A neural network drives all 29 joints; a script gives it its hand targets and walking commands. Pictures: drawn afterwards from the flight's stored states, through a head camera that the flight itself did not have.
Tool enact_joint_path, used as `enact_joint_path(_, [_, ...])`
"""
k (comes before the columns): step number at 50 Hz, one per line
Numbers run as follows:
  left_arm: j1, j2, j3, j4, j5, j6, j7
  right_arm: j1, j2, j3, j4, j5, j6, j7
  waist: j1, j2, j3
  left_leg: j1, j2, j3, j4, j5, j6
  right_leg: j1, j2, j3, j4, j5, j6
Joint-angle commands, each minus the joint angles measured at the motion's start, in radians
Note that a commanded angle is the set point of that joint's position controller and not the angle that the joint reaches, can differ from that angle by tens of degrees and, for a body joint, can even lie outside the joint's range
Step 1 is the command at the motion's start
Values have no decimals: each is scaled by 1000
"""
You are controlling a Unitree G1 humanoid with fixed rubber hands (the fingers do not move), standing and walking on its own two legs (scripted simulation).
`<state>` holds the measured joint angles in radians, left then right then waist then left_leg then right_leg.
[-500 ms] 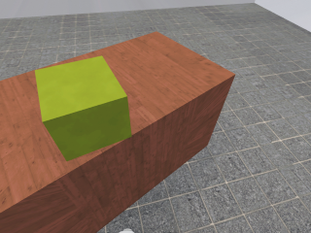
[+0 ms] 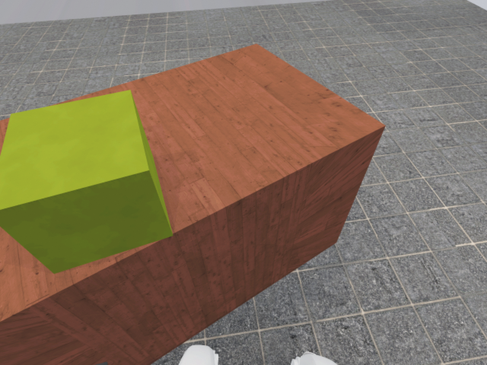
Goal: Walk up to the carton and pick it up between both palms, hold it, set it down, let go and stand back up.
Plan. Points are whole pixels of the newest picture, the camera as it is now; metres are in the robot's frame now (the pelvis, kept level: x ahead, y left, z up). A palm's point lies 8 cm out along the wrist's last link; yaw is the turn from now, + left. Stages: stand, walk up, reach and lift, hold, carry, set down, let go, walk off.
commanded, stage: walk up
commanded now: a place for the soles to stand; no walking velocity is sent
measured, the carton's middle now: (94, 176) +0.47 +0.33 +0.04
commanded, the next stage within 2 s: none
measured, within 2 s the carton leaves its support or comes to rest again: neither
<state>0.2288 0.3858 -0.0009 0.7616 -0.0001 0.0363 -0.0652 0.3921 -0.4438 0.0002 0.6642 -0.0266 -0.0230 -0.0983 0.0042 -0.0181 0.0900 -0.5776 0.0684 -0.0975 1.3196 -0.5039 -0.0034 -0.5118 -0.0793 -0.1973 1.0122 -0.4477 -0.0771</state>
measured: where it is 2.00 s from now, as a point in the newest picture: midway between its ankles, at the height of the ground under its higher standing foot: outside the picture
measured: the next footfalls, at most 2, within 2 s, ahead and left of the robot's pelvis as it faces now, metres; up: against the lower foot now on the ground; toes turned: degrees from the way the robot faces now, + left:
left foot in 0.32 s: +0.08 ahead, +0.17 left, +0.00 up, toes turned +7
left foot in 0.96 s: +0.07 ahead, +0.19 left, +0.00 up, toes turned +14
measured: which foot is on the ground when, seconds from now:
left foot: up 0.00-0.30, down 0.32-0.60, up 0.62-0.94, down 0.96-1.00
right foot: down 0.00-1.00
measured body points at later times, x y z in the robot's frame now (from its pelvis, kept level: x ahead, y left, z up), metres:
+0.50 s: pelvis +0.00 +0.00 -0.01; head +0.03 +0.03 +0.44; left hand +0.05 +0.34 -0.12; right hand +0.12 -0.31 -0.09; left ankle +0.04 +0.16 -0.67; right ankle +0.04 -0.08 -0.65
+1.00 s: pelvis +0.01 +0.00 -0.01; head +0.05 +0.02 +0.44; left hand +0.03 +0.32 -0.12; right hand +0.18 -0.28 -0.10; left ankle +0.03 +0.18 -0.67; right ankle +0.03 -0.08 -0.67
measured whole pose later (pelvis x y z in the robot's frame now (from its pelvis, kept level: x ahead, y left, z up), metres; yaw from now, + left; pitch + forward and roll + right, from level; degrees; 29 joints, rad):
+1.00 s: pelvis +0.01 +0.00 -0.01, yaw +18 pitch -2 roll +0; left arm 0.19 0.40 0.00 0.76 0.00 0.02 -0.02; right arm 0.34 -0.43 0.00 0.67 -0.03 -0.01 -0.08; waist 0.00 -0.02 0.14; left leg -0.58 0.01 -0.09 1.03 -0.42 -0.04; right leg -0.46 -0.14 -0.24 1.10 -0.57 -0.05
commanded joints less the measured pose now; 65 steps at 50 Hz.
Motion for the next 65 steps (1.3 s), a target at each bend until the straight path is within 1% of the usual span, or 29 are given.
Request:
enact_joint_path(1, [-18,279,164,-98,3,-67,67,99,-249,-112,49,10,-10,4,15,-124,11,-215,59,95,-22,87,10,278,-285,353,-544,354,4])
enact_joint_path(6, [-40,277,174,-120,8,-65,73,78,-222,-111,41,14,-3,11,31,-60,-69,-191,51,132,-93,134,29,322,-309,274,-538,318,45])
enact_joint_path(11, [-24,295,176,-111,20,-67,64,57,-225,-119,6,14,-18,15,50,-107,-105,-174,61,148,-178,21,37,332,-411,294,-476,331,-125])
enact_joint_path(14, [-116,294,159,-153,27,-50,49,101,-246,-133,37,1,-25,14,-3,-95,-100,-16,48,178,-289,96,37,146,-400,184,-396,274,-150])
enact_joint_path(16, [-206,268,151,-174,13,-30,37,192,-276,-141,51,-4,-34,17,-78,-62,-132,168,-17,140,-454,167,65,0,-287,101,-273,-23,-76])
enact_joint_path(17, [-162,256,135,-151,23,-25,41,237,-294,-156,87,-8,-32,13,-85,0,-110,281,-20,-9,-528,18,115,-126,-264,94,-119,-184,-59])
enact_joint_path(19, [-224,215,126,-205,20,-9,43,167,-433,-178,6,-17,-30,13,-93,350,-25,101,253,-777,-980,-243,291,-319,26,120,221,-267,51])
enact_joint_path(20, [-217,286,137,-178,22,-11,49,91,-469,-178,-23,-22,-33,11,-77,298,-4,27,288,-897,-994,-267,339,-276,2,216,289,-250,68])
enact_joint_path(21, [-191,264,131,-139,8,-14,39,11,-430,-170,-46,-25,-27,10,-15,184,31,-41,219,-823,-942,-171,296,-209,-3,256,288,-192,70])
enact_joint_path(26, [-13,284,149,-95,13,-18,34,-51,-392,-148,-38,-21,-18,5,16,328,-58,-20,139,-555,-736,-52,240,-6,17,246,87,-173,71])
enact_joint_path(28, [42,261,151,-66,13,-43,46,-90,-319,-124,-42,-18,-9,13,77,193,-38,-199,51,-419,-589,154,165,205,15,308,-229,-164,48])
enact_joint_path(29, [139,342,166,-42,40,-52,52,-97,-225,-97,-61,-4,-5,10,123,-104,-85,-405,-85,-168,-269,132,97,448,-140,529,-475,-270,42])
enact_joint_path(30, [97,395,169,-49,32,-61,59,-98,-187,-91,-51,-4,-10,-2,85,-161,-65,-477,-141,9,-126,-54,48,390,-393,724,-661,-219,61])
enact_joint_path(32, [-14,418,184,-72,18,-65,67,-93,-247,-121,-13,6,-13,-4,66,-49,-38,-372,-61,-8,-83,-16,35,331,-417,698,-692,-107,83])
enact_joint_path(38, [-25,303,151,-64,14,-58,87,-3,-197,-109,18,1,-7,14,36,-167,-37,-225,-3,135,-148,92,37,341,-263,261,-417,778,76])
enact_joint_path(40, [-33,310,154,-85,18,-59,91,-6,-211,-115,-8,8,-6,16,24,-84,-105,-197,3,133,-143,65,51,375,-325,290,-396,689,3])
enact_joint_path(44, [-61,307,156,-111,15,-47,75,-20,-192,-106,14,15,-24,20,32,-155,-151,-67,15,184,-305,75,38,307,-309,185,-313,616,-95])
enact_joint_path(47, [-145,289,139,-119,-3,-32,67,102,-231,-128,48,3,-40,14,-54,-72,-153,182,-47,201,-497,280,85,93,-262,122,-118,489,-33])
enact_joint_path(48, [-100,263,132,-136,-9,-34,62,135,-289,-137,50,-6,-39,11,-54,137,-202,264,-13,-36,-575,293,144,37,-196,120,61,415,6])
enact_joint_path(49, [-127,232,129,-167,-16,-30,70,115,-375,-166,21,-9,-38,10,-81,263,-210,283,169,-495,-726,437,287,-113,14,89,288,143,70])
enact_joint_path(50, [-150,247,135,-178,-1,-18,71,78,-425,-167,-3,-4,-38,11,-78,366,-211,297,267,-816,-847,291,376,-221,77,198,351,-254,79])
enact_joint_path(51, [-200,280,137,-151,13,-12,75,37,-400,-160,-22,0,-37,8,-59,231,-135,194,262,-857,-866,79,373,-197,30,275,391,-279,82])
enact_joint_path(52, [-227,284,139,-140,11,-15,63,-8,-399,-162,-31,-1,-33,-8,-51,152,-79,76,236,-785,-837,67,339,-173,-6,298,391,-242,91])
enact_joint_path(56, [-20,258,148,-71,6,-23,46,-142,-339,-138,-69,-25,-17,-1,28,282,-36,-132,110,-513,-740,105,240,84,16,243,101,-177,36])
enact_joint_path(58, [109,259,159,-42,13,-34,48,-190,-302,-131,-57,-22,-6,8,97,229,-96,-281,28,-375,-525,78,148,344,-21,389,-263,-218,53])
enact_joint_path(59, [163,344,163,5,39,-44,59,-193,-154,-89,-61,-9,4,6,119,-146,-57,-452,-149,-85,-176,-12,77,397,-214,599,-540,-383,52])
enact_joint_path(60, [49,410,175,-51,38,-47,62,-162,-192,-98,-54,-12,-7,-3,86,-144,-12,-509,-107,-10,-103,-51,44,302,-419,741,-670,-325,-14])
enact_joint_path(62, [-105,393,169,-70,32,-51,69,-151,-254,-126,-13,1,1,0,16,-50,54,-338,-65,-37,-43,14,40,139,-412,685,-752,-399,11])
enact_joint_path(65, [-103,354,163,-49,21,-70,85,-82,-243,-128,23,-3,-2,23,5,-160,51,-267,-26,22,-106,32,40,199,-346,498,-600,79,85])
